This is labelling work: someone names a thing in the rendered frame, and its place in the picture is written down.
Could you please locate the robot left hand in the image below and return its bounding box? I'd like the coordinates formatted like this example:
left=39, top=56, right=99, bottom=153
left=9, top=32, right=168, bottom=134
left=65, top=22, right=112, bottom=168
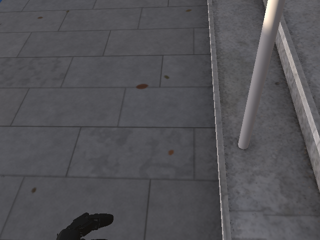
left=56, top=212, right=114, bottom=240

